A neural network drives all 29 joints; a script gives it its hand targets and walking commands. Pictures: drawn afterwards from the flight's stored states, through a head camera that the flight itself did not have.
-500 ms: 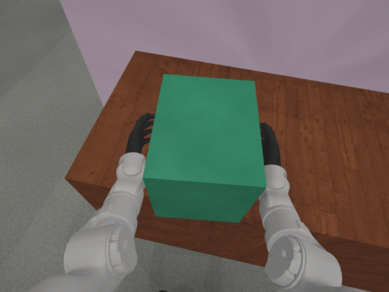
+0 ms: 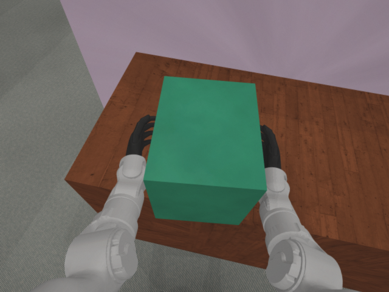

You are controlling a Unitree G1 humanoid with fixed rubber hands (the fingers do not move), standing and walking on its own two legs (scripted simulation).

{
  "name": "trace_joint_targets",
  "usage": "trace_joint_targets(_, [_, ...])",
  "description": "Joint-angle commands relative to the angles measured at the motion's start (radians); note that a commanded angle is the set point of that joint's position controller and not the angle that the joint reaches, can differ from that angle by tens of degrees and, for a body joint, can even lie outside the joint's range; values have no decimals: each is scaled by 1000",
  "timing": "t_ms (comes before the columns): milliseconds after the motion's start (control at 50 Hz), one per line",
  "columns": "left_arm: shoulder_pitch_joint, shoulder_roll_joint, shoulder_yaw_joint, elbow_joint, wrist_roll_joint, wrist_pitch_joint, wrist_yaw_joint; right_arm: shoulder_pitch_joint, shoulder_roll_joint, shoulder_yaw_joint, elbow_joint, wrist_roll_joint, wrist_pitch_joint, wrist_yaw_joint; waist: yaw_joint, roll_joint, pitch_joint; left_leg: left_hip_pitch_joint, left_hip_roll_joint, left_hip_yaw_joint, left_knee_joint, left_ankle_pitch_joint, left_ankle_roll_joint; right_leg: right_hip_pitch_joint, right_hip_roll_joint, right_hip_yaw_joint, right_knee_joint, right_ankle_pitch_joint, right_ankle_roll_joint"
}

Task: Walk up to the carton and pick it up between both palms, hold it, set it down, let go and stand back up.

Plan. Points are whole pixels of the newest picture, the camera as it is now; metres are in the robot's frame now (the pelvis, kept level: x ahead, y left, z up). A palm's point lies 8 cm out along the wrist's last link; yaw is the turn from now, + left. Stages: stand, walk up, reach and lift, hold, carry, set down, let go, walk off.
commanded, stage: reach and lift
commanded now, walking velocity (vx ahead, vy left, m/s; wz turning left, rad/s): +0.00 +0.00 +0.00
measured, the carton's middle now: (203, 153) +0.40 -0.03 -0.01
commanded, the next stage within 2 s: none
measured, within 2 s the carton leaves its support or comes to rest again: leaves its support in 0.28 s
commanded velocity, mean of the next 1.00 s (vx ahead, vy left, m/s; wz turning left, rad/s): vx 0.00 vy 0.00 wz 0.00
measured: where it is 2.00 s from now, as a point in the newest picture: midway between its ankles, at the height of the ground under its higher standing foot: outside the picture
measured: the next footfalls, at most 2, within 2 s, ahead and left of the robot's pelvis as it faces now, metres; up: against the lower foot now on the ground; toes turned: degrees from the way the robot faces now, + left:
none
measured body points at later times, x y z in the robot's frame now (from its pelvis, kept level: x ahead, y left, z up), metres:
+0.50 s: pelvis -0.01 +0.00 +0.00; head +0.05 +0.02 +0.45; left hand +0.41 +0.12 +0.04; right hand +0.38 -0.17 +0.05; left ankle +0.00 +0.11 -0.74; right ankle -0.02 -0.09 -0.74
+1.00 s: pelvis -0.02 +0.00 +0.00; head +0.02 +0.01 +0.45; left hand +0.39 +0.14 +0.05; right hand +0.37 -0.16 +0.06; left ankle +0.00 +0.11 -0.74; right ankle -0.02 -0.09 -0.74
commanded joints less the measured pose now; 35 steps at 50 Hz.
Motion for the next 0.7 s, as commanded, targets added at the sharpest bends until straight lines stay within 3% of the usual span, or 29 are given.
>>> trace_joint_targets(0, [-526,-554,-240,-51,53,-42,-98,-572,537,301,-59,-77,-90,137,-6,23,-637,240,28,19,7,334,-50,345,-60,-15,66,624,50])
trace_joint_targets(180, [-593,-603,-316,-112,17,-95,-78,-629,546,369,-81,-67,-159,127,-5,35,-765,265,35,20,34,457,-70,365,-53,-25,77,727,47])
trace_joint_targets(360, [-637,-601,-342,-136,18,-120,-86,-636,542,390,-28,-59,-211,111,-12,20,-754,245,22,23,4,411,-63,398,-56,-21,75,734,59])
trace_joint_targets(500, [-649,-577,-310,-119,47,-111,-99,-662,512,348,30,-68,-238,101,1,18,-663,264,17,37,-31,334,-58,377,-52,-27,37,612,56])
trace_joint_targets(600, [-607,-540,-268,-79,54,-52,-119,-644,496,340,54,-54,-183,97,28,1,-539,239,9,52,-93,188,-23,393,-63,-9,4,466,56])
trace_joint_targets(680, [-659,-555,-280,-129,35,-39,-115,-682,504,338,24,-45,-166,96,37,21,-576,260,9,69,-98,177,-30,360,-59,-12,-14,383,46])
